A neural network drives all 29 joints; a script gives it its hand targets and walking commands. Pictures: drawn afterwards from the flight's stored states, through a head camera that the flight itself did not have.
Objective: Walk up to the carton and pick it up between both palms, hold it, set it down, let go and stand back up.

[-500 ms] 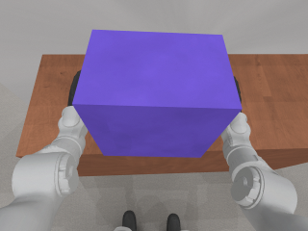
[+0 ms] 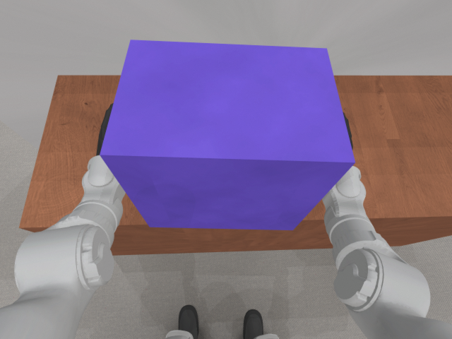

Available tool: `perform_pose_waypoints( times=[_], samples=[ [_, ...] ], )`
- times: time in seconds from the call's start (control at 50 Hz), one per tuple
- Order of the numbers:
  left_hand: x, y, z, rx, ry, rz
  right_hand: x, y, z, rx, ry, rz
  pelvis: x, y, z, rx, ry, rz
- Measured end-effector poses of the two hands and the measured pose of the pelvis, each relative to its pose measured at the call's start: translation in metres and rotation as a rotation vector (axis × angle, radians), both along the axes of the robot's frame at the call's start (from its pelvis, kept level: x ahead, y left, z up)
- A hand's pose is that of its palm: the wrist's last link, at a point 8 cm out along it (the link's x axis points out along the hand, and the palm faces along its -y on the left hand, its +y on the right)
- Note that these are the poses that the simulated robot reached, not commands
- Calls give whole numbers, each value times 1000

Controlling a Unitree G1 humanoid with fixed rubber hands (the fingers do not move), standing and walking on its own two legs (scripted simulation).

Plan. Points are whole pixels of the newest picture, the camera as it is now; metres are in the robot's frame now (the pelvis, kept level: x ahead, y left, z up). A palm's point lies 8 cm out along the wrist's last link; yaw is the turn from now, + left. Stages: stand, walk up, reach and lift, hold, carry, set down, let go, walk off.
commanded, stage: set down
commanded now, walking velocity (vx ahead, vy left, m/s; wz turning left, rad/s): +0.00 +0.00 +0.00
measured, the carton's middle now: (225, 150) +0.45 +0.00 -0.03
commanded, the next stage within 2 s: none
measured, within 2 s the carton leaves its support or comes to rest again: rests again in 0.26 s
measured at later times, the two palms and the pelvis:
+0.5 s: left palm (106, 142) +0.46 +0.21 -0.01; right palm (356, 146) +0.45 -0.24 -0.01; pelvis +0.00 +0.00 -0.03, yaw -3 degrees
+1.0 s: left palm (87, 127) +0.46 +0.22 +0.04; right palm (381, 134) +0.45 -0.26 +0.04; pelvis -0.03 +0.00 -0.05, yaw -3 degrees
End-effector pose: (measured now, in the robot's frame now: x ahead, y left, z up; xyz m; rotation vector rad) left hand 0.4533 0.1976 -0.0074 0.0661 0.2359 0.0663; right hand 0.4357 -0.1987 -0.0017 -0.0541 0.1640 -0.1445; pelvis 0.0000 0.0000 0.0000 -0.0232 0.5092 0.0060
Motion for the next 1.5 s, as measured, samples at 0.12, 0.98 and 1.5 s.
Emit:
perform_pose_waypoints(
  times=[0.12, 0.98, 1.5],
  samples=[
    [1, 0, 0, 8, 1, 0, 2, 0, -2, -4, 8, 8, 1, 0, -1, 0, 7, -3],
    [11, 25, 39, 32, -17, 34, 16, -59, 34, 12, 48, -17, -33, -3, -47, -13, 97, -46],
    [15, 47, 135, 39, -26, 72, 22, -66, 138, 17, 48, -32, -23, -5, -11, -17, -50, -22]
  ],
)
